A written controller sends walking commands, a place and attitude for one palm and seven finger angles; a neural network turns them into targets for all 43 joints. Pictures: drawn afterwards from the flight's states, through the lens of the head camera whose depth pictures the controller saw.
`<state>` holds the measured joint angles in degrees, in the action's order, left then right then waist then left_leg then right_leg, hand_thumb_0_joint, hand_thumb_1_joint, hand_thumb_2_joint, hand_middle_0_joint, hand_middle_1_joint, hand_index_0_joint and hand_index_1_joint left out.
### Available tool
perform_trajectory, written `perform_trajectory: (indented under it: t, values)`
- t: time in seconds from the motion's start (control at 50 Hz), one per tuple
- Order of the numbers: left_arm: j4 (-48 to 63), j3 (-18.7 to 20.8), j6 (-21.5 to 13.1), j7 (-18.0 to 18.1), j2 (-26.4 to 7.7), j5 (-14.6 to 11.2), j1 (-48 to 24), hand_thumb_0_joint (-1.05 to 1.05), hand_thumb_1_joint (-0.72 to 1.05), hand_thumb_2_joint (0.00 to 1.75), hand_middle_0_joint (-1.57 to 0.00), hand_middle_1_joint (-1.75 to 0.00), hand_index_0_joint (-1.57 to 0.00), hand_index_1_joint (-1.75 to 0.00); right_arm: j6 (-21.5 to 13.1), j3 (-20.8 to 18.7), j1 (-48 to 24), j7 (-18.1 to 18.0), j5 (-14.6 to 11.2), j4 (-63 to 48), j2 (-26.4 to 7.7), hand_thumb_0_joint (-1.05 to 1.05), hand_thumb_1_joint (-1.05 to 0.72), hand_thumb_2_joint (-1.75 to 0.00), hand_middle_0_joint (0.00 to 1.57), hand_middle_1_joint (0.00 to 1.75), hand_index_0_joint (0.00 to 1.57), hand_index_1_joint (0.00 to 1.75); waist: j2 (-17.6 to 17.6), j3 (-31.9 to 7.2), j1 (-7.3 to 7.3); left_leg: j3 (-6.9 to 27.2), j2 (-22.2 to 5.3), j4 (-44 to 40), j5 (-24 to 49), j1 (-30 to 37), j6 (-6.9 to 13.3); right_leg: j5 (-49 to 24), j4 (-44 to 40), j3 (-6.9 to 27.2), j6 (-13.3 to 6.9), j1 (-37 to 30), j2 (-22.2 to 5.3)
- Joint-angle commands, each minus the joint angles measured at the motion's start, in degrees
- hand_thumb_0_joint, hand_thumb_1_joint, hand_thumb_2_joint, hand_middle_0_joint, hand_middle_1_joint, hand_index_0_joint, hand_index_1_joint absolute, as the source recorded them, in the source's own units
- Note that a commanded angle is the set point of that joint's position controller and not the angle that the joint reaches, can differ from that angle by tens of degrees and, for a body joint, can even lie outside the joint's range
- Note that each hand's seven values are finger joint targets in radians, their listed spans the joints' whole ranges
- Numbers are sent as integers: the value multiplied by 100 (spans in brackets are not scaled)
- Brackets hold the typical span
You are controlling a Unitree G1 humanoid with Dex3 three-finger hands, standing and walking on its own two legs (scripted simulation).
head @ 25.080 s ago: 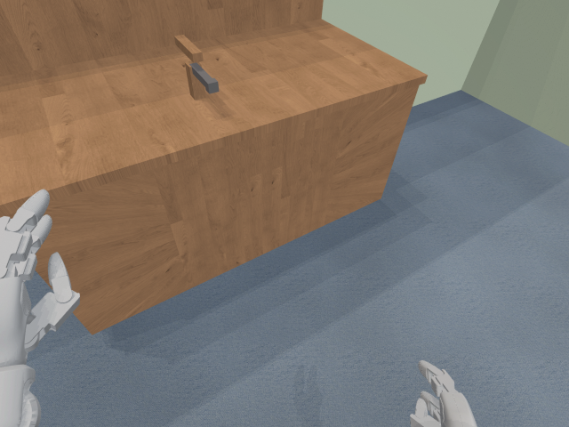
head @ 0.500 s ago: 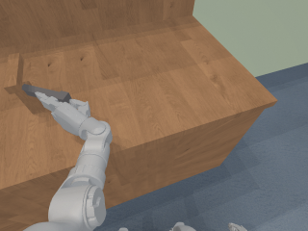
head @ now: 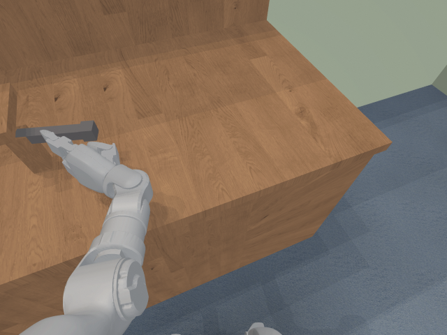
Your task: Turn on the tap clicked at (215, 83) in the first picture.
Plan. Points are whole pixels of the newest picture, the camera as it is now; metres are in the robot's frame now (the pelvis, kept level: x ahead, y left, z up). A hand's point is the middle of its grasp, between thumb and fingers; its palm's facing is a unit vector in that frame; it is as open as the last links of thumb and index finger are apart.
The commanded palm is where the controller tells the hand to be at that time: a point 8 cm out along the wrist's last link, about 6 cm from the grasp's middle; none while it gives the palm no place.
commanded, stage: lift the hand up off the lever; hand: left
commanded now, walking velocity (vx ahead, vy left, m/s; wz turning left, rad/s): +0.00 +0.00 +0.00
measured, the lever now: (88, 131) +0.49 +0.25 +0.08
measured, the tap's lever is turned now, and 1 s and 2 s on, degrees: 75 75 75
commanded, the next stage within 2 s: none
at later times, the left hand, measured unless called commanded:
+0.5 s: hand (107, 149) +0.43 +0.19 +0.09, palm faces +0.81 -0.58 -0.09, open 7.8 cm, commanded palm +0.37 +0.22 +0.10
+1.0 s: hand (101, 147) +0.42 +0.20 +0.11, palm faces +0.82 -0.57 -0.10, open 7.8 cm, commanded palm +0.36 +0.22 +0.12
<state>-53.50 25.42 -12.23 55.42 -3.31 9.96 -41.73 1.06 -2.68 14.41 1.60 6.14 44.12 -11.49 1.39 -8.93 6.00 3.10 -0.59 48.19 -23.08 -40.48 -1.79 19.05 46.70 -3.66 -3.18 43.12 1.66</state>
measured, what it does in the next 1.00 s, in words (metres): stands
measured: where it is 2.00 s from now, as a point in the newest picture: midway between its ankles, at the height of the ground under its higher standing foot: outside the picture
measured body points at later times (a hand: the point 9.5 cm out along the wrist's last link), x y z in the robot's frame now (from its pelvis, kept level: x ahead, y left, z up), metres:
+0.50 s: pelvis +0.02 +0.01 +0.01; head +0.06 +0.00 +0.46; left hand +0.38 +0.22 +0.10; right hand +0.14 -0.23 -0.12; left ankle +0.00 +0.14 -0.70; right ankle +0.03 -0.08 -0.70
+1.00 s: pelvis +0.01 +0.00 +0.02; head +0.04 -0.01 +0.47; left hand +0.37 +0.22 +0.12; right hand +0.16 -0.23 -0.11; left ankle +0.00 +0.14 -0.70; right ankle +0.03 -0.08 -0.70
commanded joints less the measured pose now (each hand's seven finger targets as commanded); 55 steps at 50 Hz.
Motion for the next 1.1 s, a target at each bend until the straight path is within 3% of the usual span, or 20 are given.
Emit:
perform_trajectory:
  t: [0.0,0.18,0.26,0.38,0.4,0.42,0.48,0.5,0.52,0.6,0.68,0.7,0.72,0.8,0.82,0.88,0.9,0.94,1.0,1.08]
  values:
    - [1457,-72,-203,-44,-1294,146,-2156,0,90,90,-15,-15,-15,-15,-179,-263,96,-25,-9,-571,-778,0,-90,-90,20,30,20,30,-198,-2121,-129,-295,146,-492,1059,349,290,-1227,-765,254,251,-2116,-229]
    - [2028,-932,-63,-253,-417,-16,-1983,0,90,90,-15,-15,-15,-15,-247,-262,5,56,-18,-597,-749,0,-90,-90,20,30,20,30,-9,-1964,-75,-214,123,-582,1419,884,225,-1303,-760,68,163,-1972,-151]
    - [2136,-1034,92,-306,-242,-136,-1756,0,90,90,-15,-15,-15,-15,-242,-263,-41,61,-35,-609,-759,0,-90,-90,20,30,20,30,-169,-1896,-118,-181,119,-639,1645,1028,192,-1455,-783,7,145,-2059,-146]
    - [2721,-1075,318,-257,-131,-134,-1330,0,90,90,-15,-15,-15,-15,-202,-242,-206,92,-28,-730,-689,0,-90,-90,20,30,20,30,-100,-1964,-352,-193,109,-682,2109,1185,115,-1866,-740,-47,100,-2346,-167]
    - [2714,-899,367,-227,-299,-82,-1263,0,90,90,-15,-15,-15,-15,-184,-250,-223,68,-17,-710,-712,0,-90,-90,20,30,20,30,-128,-1926,-414,-166,99,-703,2167,1179,99,-1894,-726,-60,88,-2360,-163]
    - [2795,-1118,417,-245,-71,-92,-1309,0,90,90,-15,-15,-15,-15,-175,-227,-267,81,-25,-752,-673,0,-90,-90,20,30,20,30,-180,-1865,-348,-192,100,-704,2181,1221,111,-1927,-745,-64,107,-2339,-177]
    - [2842,-996,562,-219,-207,-102,-1359,0,90,90,-15,-15,-15,-15,-145,-206,-391,41,-45,-788,-662,0,-90,-90,20,30,20,30,-475,-1733,-358,-220,115,-755,1916,1091,148,-1828,-867,-14,146,-2460,-217]
    - [2932,-776,591,-196,-435,-81,-1248,0,90,90,-15,-15,-15,-15,-129,-221,-428,8,-52,-783,-677,0,-90,-90,20,30,20,30,-330,-1752,-467,-222,120,-796,1967,1122,136,-1869,-883,4,122,-2561,-214]
    - [3080,-999,619,-214,-226,-96,-1293,0,90,90,-15,-15,-15,-15,-117,-201,-460,10,-61,-826,-639,0,-90,-90,20,30,20,30,-369,-1837,-406,-237,123,-794,2008,1198,147,-1941,-880,9,142,-2594,-229]
    - [3102,-1055,727,-237,-251,-35,-1358,0,90,90,-15,-15,-15,-15,-110,-186,-568,-33,-65,-769,-642,0,-90,-90,20,30,20,30,-232,-1721,-421,-201,125,-819,1935,1253,138,-1798,-935,11,124,-2526,-226]
    - [2949,-1459,847,-341,87,-127,-1480,0,90,90,-15,-15,-15,-15,-123,-148,-682,-57,-109,-746,-622,0,-90,-90,20,30,20,30,-255,-1501,-273,-204,139,-858,1669,1298,163,-1522,-1075,26,156,-2384,-247]
    - [2937,-1242,860,-333,-125,-154,-1448,0,90,90,-15,-15,-15,-15,-110,-165,-683,-96,-128,-711,-657,0,-90,-90,20,30,20,30,-263,-1498,-330,-177,135,-905,1650,1313,159,-1472,-1118,31,141,-2438,-234]
    - [3012,-1441,875,-364,77,-205,-1468,0,90,90,-15,-15,-15,-15,-116,-149,-719,-93,-142,-768,-636,0,-90,-90,20,30,20,30,-258,-1548,-315,-194,153,-932,1645,1354,162,-1495,-1122,46,154,-2475,-246]
    - [3052,-1278,906,-329,-75,-241,-1374,0,90,90,-15,-15,-15,-15,-109,-160,-758,-124,-143,-726,-647,0,-90,-90,20,30,20,30,-163,-1675,-430,-162,153,-974,1747,1456,125,-1524,-1125,13,128,-2562,-224]
    - [3116,-1447,922,-335,101,-244,-1406,0,90,90,-15,-15,-15,-15,-106,-141,-768,-105,-142,-761,-621,0,-90,-90,20,30,20,30,-132,-1715,-400,-177,156,-972,1863,1508,127,-1659,-1099,12,129,-2587,-237]
    - [3085,-1283,988,-276,-45,-232,-1404,0,90,90,-15,-15,-15,-15,-89,-141,-784,-101,-139,-761,-613,0,-90,-90,20,30,20,30,-341,-1672,-440,-194,162,-975,1817,1396,144,-1736,-1145,30,152,-2712,-266]
    - [3032,-903,1013,-236,-412,-227,-1241,0,90,90,-15,-15,-15,-15,-75,-157,-806,-134,-142,-743,-652,0,-90,-90,20,30,20,30,-405,-1674,-527,-188,166,-1012,1763,1332,156,-1692,-1191,49,158,-2800,-262]
    - [3102,-892,1043,-220,-437,-248,-1343,0,90,90,-15,-15,-15,-15,-47,-129,-848,-145,-160,-804,-612,0,-90,-90,20,30,20,30,-592,-1694,-503,-236,179,-1026,1680,1252,185,-1770,-1241,114,214,-2942,-323]
    - [3442,-849,1035,-212,-547,-150,-1277,0,90,90,-15,-15,-15,-15,-37,-159,-873,-158,-147,-805,-617,0,-90,-90,20,30,20,30,-306,-1811,-577,-248,152,-1049,1880,1406,169,-1957,-1206,104,171,-3030,-295]
    - [3339,-1205,1123,-318,-218,-174,-1095,0,90,90,-15,-15,-15,-15,-60,-142,-892,-131,-173,-825,-607,0,-90,-90,20,30,20,30,-411,-1541,-468,-271,141,-1084,1714,1411,193,-1731,-1315,100,193,-2899,-297]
